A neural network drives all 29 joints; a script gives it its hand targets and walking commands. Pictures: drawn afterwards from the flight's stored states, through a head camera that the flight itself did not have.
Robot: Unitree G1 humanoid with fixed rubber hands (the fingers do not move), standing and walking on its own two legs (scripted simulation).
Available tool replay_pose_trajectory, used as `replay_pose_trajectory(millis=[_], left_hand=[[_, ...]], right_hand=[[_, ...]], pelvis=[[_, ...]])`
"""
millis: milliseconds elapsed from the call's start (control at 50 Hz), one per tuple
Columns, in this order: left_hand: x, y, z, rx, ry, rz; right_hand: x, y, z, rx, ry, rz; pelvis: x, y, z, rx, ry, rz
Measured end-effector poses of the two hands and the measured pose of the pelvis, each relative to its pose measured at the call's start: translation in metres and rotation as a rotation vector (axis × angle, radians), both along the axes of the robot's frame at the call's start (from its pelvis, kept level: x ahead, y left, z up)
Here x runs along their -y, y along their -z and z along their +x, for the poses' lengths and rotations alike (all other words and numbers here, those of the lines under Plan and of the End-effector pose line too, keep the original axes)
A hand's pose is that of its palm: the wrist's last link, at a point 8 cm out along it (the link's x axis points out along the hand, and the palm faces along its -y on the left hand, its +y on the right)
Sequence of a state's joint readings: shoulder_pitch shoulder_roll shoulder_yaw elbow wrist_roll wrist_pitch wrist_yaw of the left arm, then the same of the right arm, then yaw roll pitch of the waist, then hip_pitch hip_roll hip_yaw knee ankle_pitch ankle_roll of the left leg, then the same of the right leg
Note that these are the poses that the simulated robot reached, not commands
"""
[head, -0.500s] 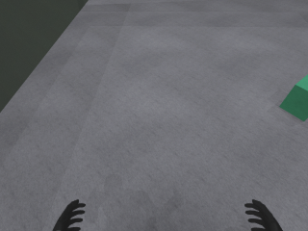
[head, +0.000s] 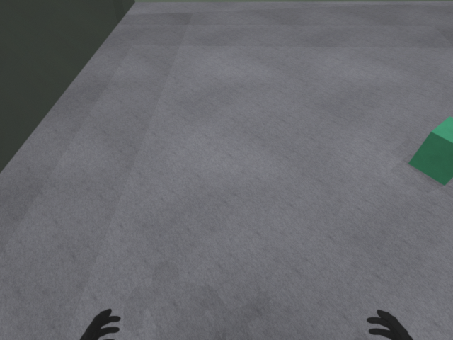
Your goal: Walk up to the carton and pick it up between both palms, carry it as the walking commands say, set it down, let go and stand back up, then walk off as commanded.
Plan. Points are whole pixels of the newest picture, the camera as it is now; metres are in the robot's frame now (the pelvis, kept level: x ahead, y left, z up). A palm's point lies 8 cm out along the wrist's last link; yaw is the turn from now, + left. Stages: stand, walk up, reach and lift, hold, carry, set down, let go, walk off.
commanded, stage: stand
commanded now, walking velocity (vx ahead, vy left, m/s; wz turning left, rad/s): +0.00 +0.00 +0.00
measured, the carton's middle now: (447, 151) +1.11 -1.18 -0.64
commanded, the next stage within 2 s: walk up in 0.58 s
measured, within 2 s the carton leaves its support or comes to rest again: neither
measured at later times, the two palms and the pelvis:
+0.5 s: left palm out of the picture +0.08 +0.28 -0.10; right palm out of the picture +0.08 -0.29 -0.11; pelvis -0.01 +0.00 +0.01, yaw +0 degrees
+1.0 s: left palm out of the picture +0.05 +0.25 -0.13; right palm out of the picture +0.03 -0.30 -0.14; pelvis -0.03 -0.02 -0.01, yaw -4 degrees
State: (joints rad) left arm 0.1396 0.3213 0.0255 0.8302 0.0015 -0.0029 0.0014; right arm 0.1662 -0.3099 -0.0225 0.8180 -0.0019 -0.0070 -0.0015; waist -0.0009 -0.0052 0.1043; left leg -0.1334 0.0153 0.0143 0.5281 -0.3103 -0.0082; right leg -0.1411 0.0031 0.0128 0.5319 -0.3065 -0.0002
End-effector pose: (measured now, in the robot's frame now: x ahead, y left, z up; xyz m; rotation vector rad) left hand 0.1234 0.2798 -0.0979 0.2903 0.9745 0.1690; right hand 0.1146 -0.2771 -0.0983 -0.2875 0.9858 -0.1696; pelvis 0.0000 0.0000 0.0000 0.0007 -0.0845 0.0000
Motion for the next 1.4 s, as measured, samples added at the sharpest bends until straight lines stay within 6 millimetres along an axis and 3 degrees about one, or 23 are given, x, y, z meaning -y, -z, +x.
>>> replay_pose_trajectory(millis=[860,1020,1140,1240,1400], left_hand=[[0.003,0.013,-0.065,-0.178,-0.083,-0.013],[0.033,0.033,-0.078,-0.259,-0.016,-0.008],[0.052,0.034,-0.098,-0.353,0.03,-0.039],[0.049,0.043,-0.084,-0.344,0.07,-0.075],[0.041,0.044,-0.033,-0.274,0.186,-0.072]], right_hand=[[0.015,0.013,-0.073,-0.19,0.091,-0.014],[0.024,0.044,-0.086,-0.196,0.163,0.021],[0.01,0.036,-0.097,-0.184,0.228,0.064],[-0.003,0.027,-0.118,-0.188,0.274,0.048],[-0.016,0.013,-0.173,-0.215,0.381,0.01]], pelvis=[[0.008,-0.008,-0.018,-0.02,0.014,0.007],[0.021,0.013,-0.032,-0.04,0.072,0.014],[0.016,0.002,-0.041,-0.077,0.155,0.02],[0.004,0.001,-0.048,-0.101,0.188,0.005],[-0.009,-0.002,-0.054,-0.095,0.274,0.003]])
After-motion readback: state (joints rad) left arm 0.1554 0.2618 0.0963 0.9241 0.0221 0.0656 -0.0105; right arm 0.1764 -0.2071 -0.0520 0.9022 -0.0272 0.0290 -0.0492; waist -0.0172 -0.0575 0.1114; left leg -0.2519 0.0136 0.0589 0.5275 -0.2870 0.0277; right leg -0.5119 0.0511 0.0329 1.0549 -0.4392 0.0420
